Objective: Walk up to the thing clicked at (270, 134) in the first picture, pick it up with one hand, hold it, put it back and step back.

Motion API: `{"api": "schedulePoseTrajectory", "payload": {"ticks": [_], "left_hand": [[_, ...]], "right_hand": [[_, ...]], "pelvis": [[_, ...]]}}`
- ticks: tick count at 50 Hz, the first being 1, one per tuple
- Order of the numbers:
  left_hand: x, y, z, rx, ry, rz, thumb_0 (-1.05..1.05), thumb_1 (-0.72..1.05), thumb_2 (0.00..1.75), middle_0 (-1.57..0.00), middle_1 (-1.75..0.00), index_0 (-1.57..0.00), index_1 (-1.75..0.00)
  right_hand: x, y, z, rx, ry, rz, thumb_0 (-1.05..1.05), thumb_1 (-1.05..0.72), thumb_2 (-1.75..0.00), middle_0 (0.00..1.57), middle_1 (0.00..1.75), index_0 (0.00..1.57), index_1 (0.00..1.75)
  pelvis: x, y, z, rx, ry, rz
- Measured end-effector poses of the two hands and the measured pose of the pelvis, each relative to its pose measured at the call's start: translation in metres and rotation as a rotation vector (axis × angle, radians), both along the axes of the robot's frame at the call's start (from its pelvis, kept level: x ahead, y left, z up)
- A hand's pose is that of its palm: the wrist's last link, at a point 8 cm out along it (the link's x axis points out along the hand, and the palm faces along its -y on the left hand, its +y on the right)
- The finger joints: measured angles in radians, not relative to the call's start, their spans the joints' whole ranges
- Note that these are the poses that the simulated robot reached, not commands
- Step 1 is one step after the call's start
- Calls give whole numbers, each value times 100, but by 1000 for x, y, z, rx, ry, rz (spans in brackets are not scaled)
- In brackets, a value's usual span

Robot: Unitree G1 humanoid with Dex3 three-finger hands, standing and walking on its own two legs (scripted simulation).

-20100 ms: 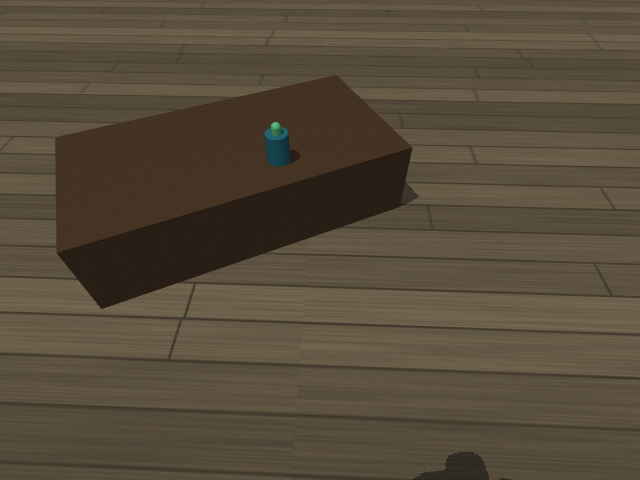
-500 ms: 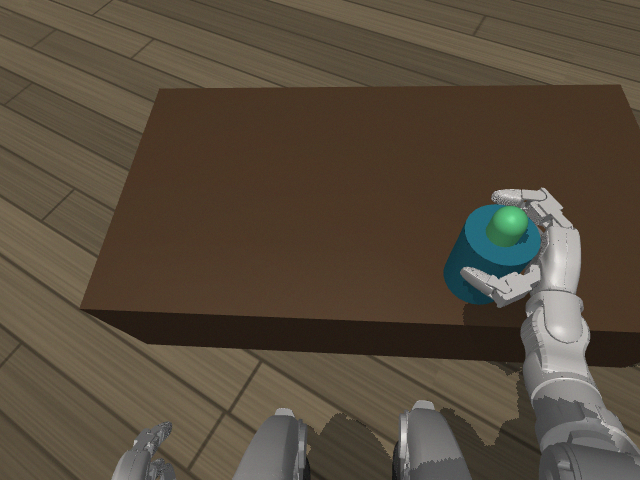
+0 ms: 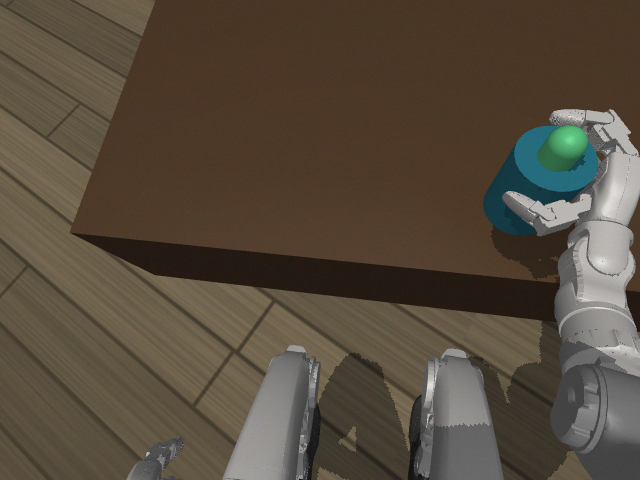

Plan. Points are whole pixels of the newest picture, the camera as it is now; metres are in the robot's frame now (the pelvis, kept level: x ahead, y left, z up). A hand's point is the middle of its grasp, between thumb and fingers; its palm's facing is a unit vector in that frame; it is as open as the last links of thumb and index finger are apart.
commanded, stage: crouch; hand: right
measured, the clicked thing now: (540, 175) +0.48 -0.21 -0.02
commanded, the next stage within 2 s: lower in 0.42 s
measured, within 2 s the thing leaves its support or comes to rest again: rests again in 1.00 s
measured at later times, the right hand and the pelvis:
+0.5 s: hand (534, 176) +0.50 -0.22 -0.07, palm faces +0.24 +0.97 -0.03, open 11.8 cm; pelvis +0.00 +0.00 -0.05, yaw +1 degrees
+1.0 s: hand (517, 195) +0.51 -0.23 -0.14, palm faces +0.24 +0.97 -0.05, open 11.8 cm; pelvis -0.01 +0.00 -0.11, yaw +2 degrees
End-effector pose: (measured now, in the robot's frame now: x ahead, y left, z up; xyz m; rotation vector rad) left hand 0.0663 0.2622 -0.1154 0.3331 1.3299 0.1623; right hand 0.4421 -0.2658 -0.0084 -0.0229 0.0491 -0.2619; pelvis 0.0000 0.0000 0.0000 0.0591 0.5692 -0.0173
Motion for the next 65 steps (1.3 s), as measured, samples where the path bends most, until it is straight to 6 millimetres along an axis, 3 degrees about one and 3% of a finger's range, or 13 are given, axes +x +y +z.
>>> {"api": "schedulePoseTrajectory", "payload": {"ticks": [15,33,49,65], "left_hand": [[4,7,-32,26,7,-23,1,90,90,-19,-29,-20,-30],[-6,9,-59,33,51,-13,1,90,90,-19,-29,-20,-30],[-20,11,-109,29,100,-14,1,90,90,-19,-29,-20,-30],[-26,22,-138,39,112,-11,1,91,89,-19,-29,-20,-29]], "right_hand": [[18,-5,-35,-3,10,5,-2,61,-110,62,98,61,99],[30,-6,-70,6,29,15,-2,61,-110,62,99,61,99],[34,-10,-123,-15,30,22,-2,61,-110,62,99,61,99],[42,-14,-129,-14,-11,16,-2,61,-110,62,98,61,98]], "pelvis": [[-5,0,-35,10,39,6],[-6,-2,-64,18,62,18],[-13,-1,-112,15,77,28],[-19,5,-141,6,73,33]]}}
